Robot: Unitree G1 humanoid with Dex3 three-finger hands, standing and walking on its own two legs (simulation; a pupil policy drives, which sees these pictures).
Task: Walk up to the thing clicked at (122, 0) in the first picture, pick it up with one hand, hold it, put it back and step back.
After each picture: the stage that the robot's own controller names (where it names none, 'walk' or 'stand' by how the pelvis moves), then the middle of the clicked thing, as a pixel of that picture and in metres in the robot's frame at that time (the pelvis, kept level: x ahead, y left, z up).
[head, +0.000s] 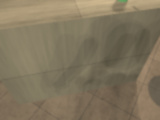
stand; out of the picture +0.90 -0.24 +0.06
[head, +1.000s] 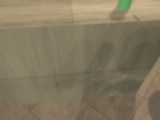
sink last; out of the picture +0.79 -0.20 +0.09
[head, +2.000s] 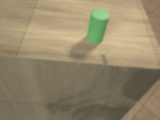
sink last; (97, 27) +0.52 -0.03 +0.10
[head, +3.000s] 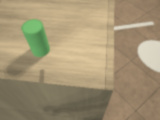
stand; (37, 39) +0.45 +0.18 +0.08
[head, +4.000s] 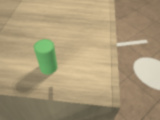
stand; (46, 57) +0.42 +0.15 +0.06
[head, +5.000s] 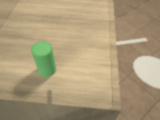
stand; (44, 60) +0.40 +0.15 +0.06
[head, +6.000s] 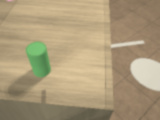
stand; (39, 60) +0.41 +0.17 +0.06
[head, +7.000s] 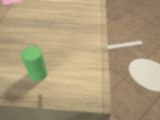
stand; (35, 64) +0.39 +0.18 +0.06
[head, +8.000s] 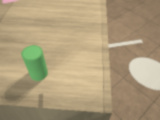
stand; (35, 63) +0.39 +0.18 +0.06
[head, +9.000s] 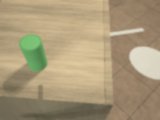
rise first; (34, 54) +0.41 +0.18 +0.07
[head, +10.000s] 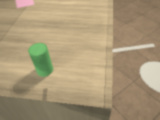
rise first; (41, 60) +0.41 +0.19 +0.06
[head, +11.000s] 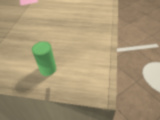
go down; (45, 59) +0.41 +0.18 +0.07
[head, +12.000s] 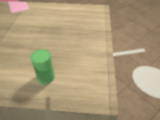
go down; (43, 67) +0.39 +0.16 +0.07
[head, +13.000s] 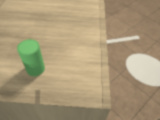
close in; (32, 58) +0.40 +0.18 +0.07
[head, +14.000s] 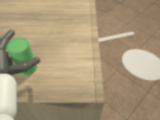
close; (23, 57) +0.41 +0.20 +0.08
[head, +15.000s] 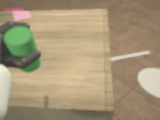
lift; (24, 50) +0.32 +0.17 +0.23
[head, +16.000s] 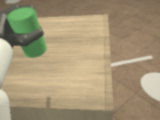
hold; (29, 33) +0.34 +0.15 +0.28
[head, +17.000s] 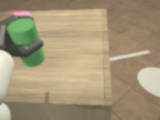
hold; (28, 43) +0.33 +0.16 +0.24
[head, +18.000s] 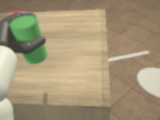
hold; (30, 40) +0.34 +0.15 +0.25
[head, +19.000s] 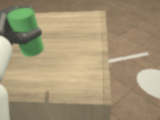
crouch; (27, 33) +0.36 +0.16 +0.27
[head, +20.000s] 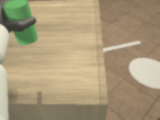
lower; (22, 22) +0.43 +0.18 +0.23
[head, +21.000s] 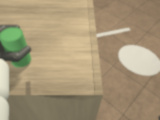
lower; (16, 48) +0.43 +0.20 +0.10
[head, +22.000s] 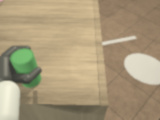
lower; (27, 69) +0.36 +0.18 +0.08
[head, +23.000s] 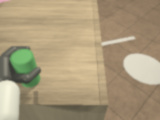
lower; (26, 69) +0.37 +0.19 +0.08
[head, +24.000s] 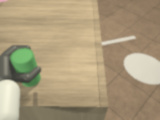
lower; (27, 68) +0.37 +0.19 +0.08
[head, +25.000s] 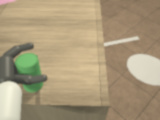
open; (30, 73) +0.35 +0.18 +0.08
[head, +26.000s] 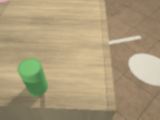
sink last; (34, 78) +0.33 +0.17 +0.07
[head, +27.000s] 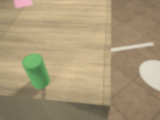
stand; (37, 71) +0.36 +0.19 +0.07
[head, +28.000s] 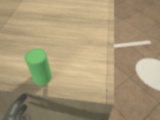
stand; (39, 67) +0.36 +0.18 +0.07
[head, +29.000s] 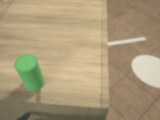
stand; (30, 73) +0.34 +0.19 +0.07
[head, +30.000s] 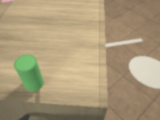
stand; (30, 73) +0.34 +0.19 +0.07
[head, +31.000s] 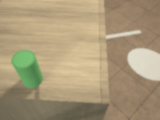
walk; (28, 70) +0.35 +0.19 +0.07
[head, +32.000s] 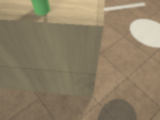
walk; out of the picture +0.63 +0.20 +0.10
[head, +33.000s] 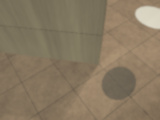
walk; out of the picture +1.02 +0.14 +0.09
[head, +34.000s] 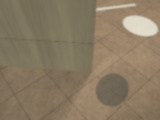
stand; out of the picture +1.01 +0.16 +0.08
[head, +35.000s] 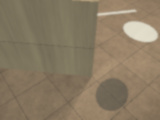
stand; out of the picture +1.01 +0.15 +0.06
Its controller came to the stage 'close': yes
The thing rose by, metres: 0.22
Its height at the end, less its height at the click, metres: +0.00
